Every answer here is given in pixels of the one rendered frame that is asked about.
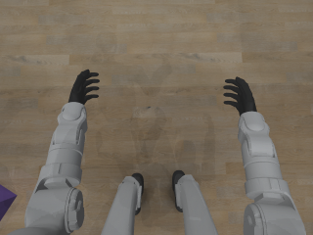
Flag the right robot hand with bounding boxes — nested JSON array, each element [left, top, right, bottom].
[[223, 77, 257, 116]]

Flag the right robot forearm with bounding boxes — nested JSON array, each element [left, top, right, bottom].
[[238, 111, 306, 235]]

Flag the right robot upper arm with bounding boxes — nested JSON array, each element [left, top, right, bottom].
[[243, 202, 305, 235]]

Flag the robot right foot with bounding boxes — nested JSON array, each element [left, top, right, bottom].
[[172, 170, 185, 212]]

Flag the carton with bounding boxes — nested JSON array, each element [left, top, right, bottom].
[[0, 184, 17, 221]]

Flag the robot right shin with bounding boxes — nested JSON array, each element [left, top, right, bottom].
[[178, 174, 200, 187]]

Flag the left robot hand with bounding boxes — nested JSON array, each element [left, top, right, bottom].
[[68, 70, 100, 105]]

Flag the left robot forearm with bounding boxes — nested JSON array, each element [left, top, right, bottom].
[[24, 102, 88, 227]]

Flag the left robot upper arm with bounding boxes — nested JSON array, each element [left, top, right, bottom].
[[7, 187, 85, 235]]

